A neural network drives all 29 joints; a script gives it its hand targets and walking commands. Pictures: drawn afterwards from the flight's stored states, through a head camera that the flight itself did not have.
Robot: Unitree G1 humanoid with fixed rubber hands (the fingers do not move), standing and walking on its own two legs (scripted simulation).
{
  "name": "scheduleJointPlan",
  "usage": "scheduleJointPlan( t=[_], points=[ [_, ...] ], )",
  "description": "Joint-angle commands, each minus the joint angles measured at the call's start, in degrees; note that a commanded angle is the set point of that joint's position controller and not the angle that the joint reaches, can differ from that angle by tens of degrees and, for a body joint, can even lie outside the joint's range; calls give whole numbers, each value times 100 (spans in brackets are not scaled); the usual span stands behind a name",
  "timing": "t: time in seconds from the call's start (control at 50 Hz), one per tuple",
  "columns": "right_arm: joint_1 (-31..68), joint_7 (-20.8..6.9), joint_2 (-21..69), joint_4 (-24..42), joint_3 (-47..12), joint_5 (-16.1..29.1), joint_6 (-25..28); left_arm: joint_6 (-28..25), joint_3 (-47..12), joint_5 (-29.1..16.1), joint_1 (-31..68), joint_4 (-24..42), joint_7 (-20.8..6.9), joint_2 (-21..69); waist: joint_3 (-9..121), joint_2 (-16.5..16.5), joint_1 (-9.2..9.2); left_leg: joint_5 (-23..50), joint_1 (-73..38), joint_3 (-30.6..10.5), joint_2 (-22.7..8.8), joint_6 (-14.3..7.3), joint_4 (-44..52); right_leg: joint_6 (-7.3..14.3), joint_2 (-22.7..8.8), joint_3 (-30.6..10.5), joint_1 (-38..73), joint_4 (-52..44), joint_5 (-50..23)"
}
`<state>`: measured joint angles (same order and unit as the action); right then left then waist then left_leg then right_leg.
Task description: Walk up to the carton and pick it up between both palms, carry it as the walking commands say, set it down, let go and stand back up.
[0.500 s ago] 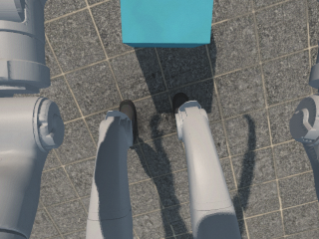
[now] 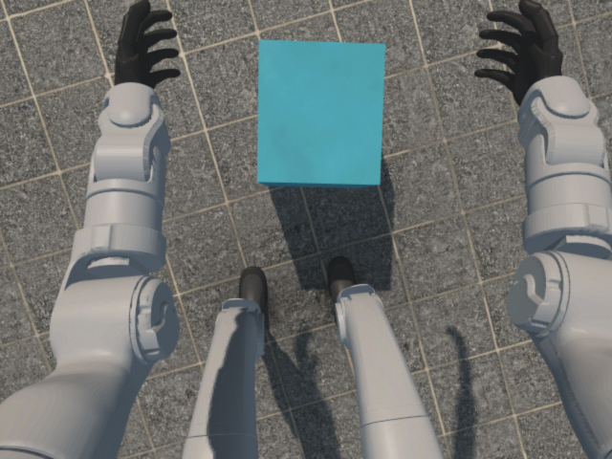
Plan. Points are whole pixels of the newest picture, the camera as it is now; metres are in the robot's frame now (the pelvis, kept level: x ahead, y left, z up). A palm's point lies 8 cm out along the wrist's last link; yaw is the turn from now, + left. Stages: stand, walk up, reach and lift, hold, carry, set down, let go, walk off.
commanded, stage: let go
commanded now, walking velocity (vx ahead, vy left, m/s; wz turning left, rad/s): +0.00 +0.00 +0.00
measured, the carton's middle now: (317, 126) +0.53 -0.07 -0.56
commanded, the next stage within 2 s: stand in 1.18 s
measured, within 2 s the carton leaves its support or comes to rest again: neither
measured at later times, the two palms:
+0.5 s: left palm (18, 275) +0.33 +0.23 -0.02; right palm (551, 245) +0.31 -0.23 -0.01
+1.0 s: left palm out of the picture +0.24 +0.25 +0.03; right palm (574, 368) +0.22 -0.21 +0.03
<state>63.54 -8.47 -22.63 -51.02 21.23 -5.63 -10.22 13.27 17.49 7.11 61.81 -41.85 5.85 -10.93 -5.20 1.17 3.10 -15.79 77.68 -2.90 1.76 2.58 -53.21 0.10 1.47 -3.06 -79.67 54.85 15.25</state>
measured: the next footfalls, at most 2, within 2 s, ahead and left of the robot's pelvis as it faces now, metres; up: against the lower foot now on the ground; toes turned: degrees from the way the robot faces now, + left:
none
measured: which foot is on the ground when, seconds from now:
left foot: down 0.00-1.00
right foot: down 0.00-1.00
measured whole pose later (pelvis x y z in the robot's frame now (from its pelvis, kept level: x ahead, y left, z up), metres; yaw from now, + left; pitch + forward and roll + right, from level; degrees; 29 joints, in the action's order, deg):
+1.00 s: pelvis +0.07 +0.02 +0.09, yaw -1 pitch -8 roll +0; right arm -11.8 -5.5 -11.4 -22.8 3.7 -2.1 -8.0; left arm 8.0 2.5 1.4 -11.3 -22.8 -4.5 -12.3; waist -9.9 0.6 0.7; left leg -16.3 3.0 -2.8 1.1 -0.3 -26.9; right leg -1.1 0.5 -3.3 -3.7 26.1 14.9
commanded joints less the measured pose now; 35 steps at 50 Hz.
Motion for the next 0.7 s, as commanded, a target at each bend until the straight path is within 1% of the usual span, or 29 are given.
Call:
scheduleJointPlan(
  t=[0.0,0.02,0.04,0.06,0.08,0.1,0.14,0.16,0.18,0.2,0.22,0.28,0.3,0.32,0.34,0.36,0.38,0.4,0.42,0.48,0.5,0.52,0.54,0.56,0.6,0.62,0.64,0.66,0.68],
  points=[
    [-40,10,-854,1247,-135,-69,194,-211,-203,92,-126,1155,38,-495,7142,-498,210,2391,-3279,451,354,72,131,-153,79,420,4839,-164,-3717],
    [-487,69,-997,1447,-19,-142,196,-245,-161,123,-452,1479,11,-536,7417,-316,162,2597,-3111,441,389,103,207,-172,37,259,5382,-126,-4345],
    [-467,86,-946,2039,-249,47,250,-318,-351,-58,-904,1773,-54,-386,7251,-536,166,2319,-2746,461,445,31,283,-128,34,162,6097,-156,-4596],
    [-434,56,-1050,1988,-159,121,298,-379,-385,-183,-123,2197,-75,-489,6915,-378,209,2206,-2486,391,422,-4,406,-118,-83,68,5741,-197,-4651],
    [-1302,102,-661,2144,-339,195,298,-378,-441,-133,-1099,2159,-139,-376,7565,-548,170,2751,-3217,358,449,-8,396,-150,-31,184,6207,-194,-5115],
    [-1240,46,-876,2196,-352,290,333,-387,-497,-213,-990,2527,-166,-504,7208,-482,237,2341,-2747,374,388,41,526,-81,-93,92,6306,-327,-5039],
    [-1763,27,-659,2411,-499,380,370,-409,-410,-117,-1665,2367,-268,-723,7119,-534,14,2237,-2700,362,393,15,704,-125,-77,108,6642,-336,-5031],
    [-2439,10,-499,2467,-603,397,444,-457,-586,-189,-2485,2248,-325,-336,6557,-367,50,2424,-2781,344,411,13,780,-136,-113,-16,6703,-528,-5257],
    [-2064,7,-438,2491,-503,441,475,-486,-491,-343,-2116,2003,-376,-482,6232,-586,21,2060,-2481,314,397,-31,944,-177,-111,26,6580,-590,-4934],
    [-2773,-22,-347,2342,-632,443,523,-541,-639,-384,-2755,2234,-383,-277,6134,-330,-16,2332,-2827,261,365,-1,1022,-147,-115,3,6746,-697,-5054],
    [-3008,-20,-140,2357,-662,536,605,-599,-541,-278,-3081,2004,-441,-345,5664,-330,-111,2183,-3084,317,387,-30,1112,-196,-56,124,6492,-770,-4447],
    [-3590,9,-56,1962,-771,506,745,-776,-804,-428,-3266,1773,-429,-296,5109,19,-48,2295,-3591,228,210,77,1213,-136,-70,96,6079,-1039,-4087],
    [-3680,46,75,2369,-743,477,835,-857,-852,-547,-3715,1776,-400,-173,4930,-254,-93,2285,-3890,168,213,33,1374,-178,1,237,6255,-1205,-3667],
    [-4646,41,252,1709,-891,500,840,-870,-984,-531,-4285,1322,-456,-119,4456,-104,12,2121,-3923,263,218,71,1456,-132,-34,181,6166,-1342,-3622],
    [-4763,108,261,2178,-737,421,900,-980,-828,-468,-4441,1725,-456,-432,4651,-41,-49,2317,-4252,239,255,22,1496,-148,-33,172,6329,-1485,-3648],
    [-4533,127,243,2105,-977,478,950,-1034,-844,-543,-4137,1574,-457,-427,4110,-258,-127,2257,-4102,288,204,17,1549,-151,-26,152,6102,-1530,-3592],
    [-5054,151,356,2211,-837,400,1028,-1111,-1008,-620,-4869,1563,-450,-293,4338,-217,-57,2154,-4657,265,165,2,1764,-165,27,263,6359,-1606,-3269],
    [-5073,198,277,2208,-872,451,1094,-1174,-1008,-649,-4640,1784,-482,-416,3833,102,-90,2327,-4666,217,159,52,1777,-143,13,155,6154,-1822,-3116],
    [-5444,250,284,2576,-775,302,1132,-1229,-1051,-547,-5203,1896,-503,-328,4180,109,-148,2427,-5368,201,147,-5,1851,-138,25,226,6320,-1922,-2936],
    [-5613,328,442,2453,-1027,381,1110,-1287,-1119,-749,-5091,1968,-542,-425,2786,28,-114,1346,-5460,239,88,-42,2233,-113,110,292,5810,-2225,-1560],
    [-6350,296,521,2713,-1120,331,1107,-1264,-1118,-552,-5865,2096,-549,-442,3157,-145,-179,1435,-6168,257,62,-85,2402,-164,137,406,6243,-2318,-1632],
    [-5920,338,430,2633,-1218,458,1143,-1297,-1249,-733,-5624,1813,-628,-412,2253,68,-142,1282,-5678,298,43,-59,2437,-136,120,295,5984,-2492,-1403],
    [-5901,418,490,2929,-1232,533,1125,-1312,-1151,-717,-5712,2091,-690,-567,2446,-171,-185,1142,-5816,276,57,-123,2475,-124,150,260,6405,-2478,-1269],
    [-6739,372,537,2919,-1335,383,1108,-1265,-1208,-611,-6402,1970,-717,-429,2297,-240,-175,1312,-6396,225,-39,-110,2657,-154,118,336,6461,-2596,-1388],
    [-6933,405,425,2940,-1309,404,1058,-1257,-1243,-706,-6641,2101,-804,-424,1712,-222,-176,1053,-6476,264,-35,-75,2865,-161,118,309,6708,-2714,-1134],
    [-6365,417,396,3120,-1333,535,1075,-1275,-1286,-804,-6218,2251,-810,-557,1468,32,-270,1024,-6203,263,-46,-53,2843,-128,93,216,6715,-2739,-914],
    [-6651,396,559,3220,-1393,501,1050,-1279,-1210,-606,-6337,2575,-787,-708,1620,177,-240,1062,-6613,177,-52,-91,2960,-151,139,330,6929,-2824,-835],
    [-7207,354,399,3523,-1374,365,1057,-1279,-1215,-593,-6936,2649,-809,-607,1890,-25,-237,1079,-6785,226,-90,-116,3079,-154,162,314,7407,-2859,-1071],
    [-7303,329,533,3213,-1546,506,966,-1189,-1267,-637,-7247,2310,-852,-502,1334,60,-307,1215,-6723,228,-23,-95,3048,-142,112,302,7300,-2957,-1107]
  ],
)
